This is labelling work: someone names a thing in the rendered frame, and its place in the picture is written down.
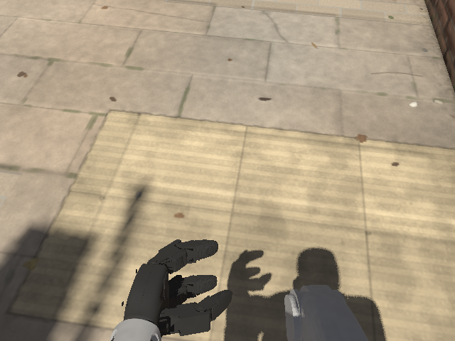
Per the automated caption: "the robot left hand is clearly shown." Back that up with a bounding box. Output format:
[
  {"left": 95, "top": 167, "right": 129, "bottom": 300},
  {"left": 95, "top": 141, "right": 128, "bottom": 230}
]
[{"left": 122, "top": 239, "right": 232, "bottom": 337}]

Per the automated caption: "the robot left forearm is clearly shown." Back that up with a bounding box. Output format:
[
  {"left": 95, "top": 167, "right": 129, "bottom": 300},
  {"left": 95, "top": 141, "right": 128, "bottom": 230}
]
[{"left": 110, "top": 318, "right": 161, "bottom": 341}]

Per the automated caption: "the robot right thigh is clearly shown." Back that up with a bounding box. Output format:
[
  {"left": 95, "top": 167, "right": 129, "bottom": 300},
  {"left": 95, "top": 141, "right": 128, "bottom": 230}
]
[{"left": 284, "top": 285, "right": 369, "bottom": 341}]

